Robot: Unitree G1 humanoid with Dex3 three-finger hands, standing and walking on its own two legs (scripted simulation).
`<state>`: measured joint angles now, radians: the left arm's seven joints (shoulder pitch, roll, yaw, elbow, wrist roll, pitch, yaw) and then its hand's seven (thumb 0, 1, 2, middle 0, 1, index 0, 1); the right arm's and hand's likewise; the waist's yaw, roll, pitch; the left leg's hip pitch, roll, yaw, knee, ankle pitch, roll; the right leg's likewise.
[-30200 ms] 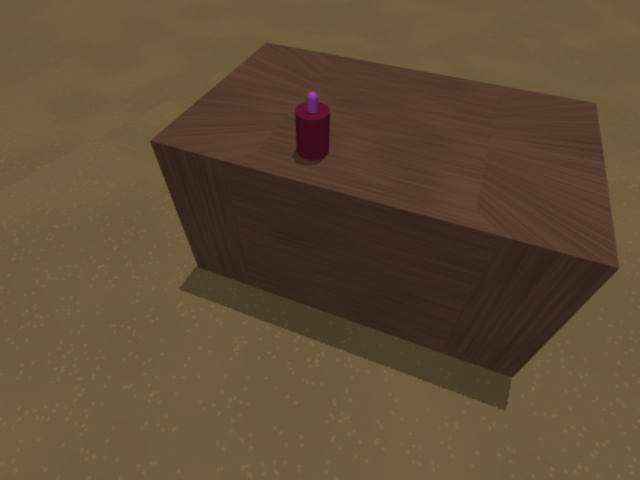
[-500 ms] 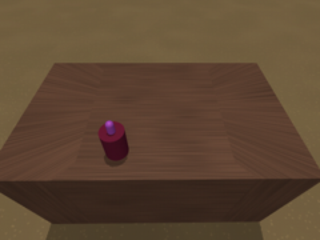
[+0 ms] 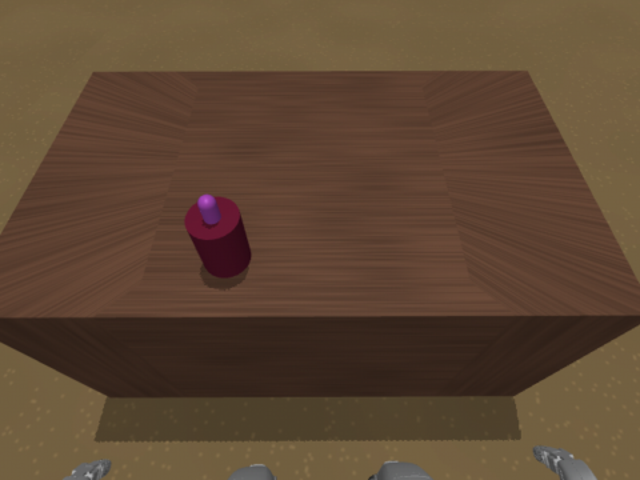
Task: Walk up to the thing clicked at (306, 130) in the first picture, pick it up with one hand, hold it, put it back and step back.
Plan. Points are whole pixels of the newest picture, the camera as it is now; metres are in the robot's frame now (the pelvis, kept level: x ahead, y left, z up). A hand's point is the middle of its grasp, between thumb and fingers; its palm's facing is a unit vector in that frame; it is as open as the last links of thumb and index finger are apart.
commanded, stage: step back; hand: left
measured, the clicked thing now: (217, 230) +0.50 +0.18 -0.08
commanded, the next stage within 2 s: none
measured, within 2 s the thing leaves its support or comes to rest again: neither
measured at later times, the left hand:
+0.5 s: hand out of the picture +0.03 +0.29 -0.16, palm faces -0.09 -0.93 -0.36, open 7.4 cm
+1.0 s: hand out of the picture -0.07 +0.30 -0.15, palm faces +0.00 -0.92 -0.38, open 7.4 cm
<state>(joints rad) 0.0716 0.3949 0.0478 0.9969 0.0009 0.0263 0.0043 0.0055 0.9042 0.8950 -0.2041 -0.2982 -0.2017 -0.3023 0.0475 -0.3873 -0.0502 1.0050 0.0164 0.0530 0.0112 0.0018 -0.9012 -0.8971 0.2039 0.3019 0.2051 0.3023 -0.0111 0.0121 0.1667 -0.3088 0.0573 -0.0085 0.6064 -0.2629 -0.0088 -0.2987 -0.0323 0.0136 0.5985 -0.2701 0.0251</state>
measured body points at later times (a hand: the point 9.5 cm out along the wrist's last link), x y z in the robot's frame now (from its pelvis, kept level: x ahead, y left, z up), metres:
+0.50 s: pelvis -0.09 +0.03 +0.00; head -0.01 +0.04 +0.44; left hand +0.03 +0.33 -0.13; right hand -0.03 -0.29 -0.11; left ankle -0.07 +0.13 -0.73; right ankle -0.12 -0.10 -0.68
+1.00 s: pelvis -0.22 +0.04 -0.01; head -0.16 +0.05 +0.43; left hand -0.07 +0.35 -0.12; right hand -0.13 -0.28 -0.13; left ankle -0.21 +0.14 -0.73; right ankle -0.13 -0.09 -0.72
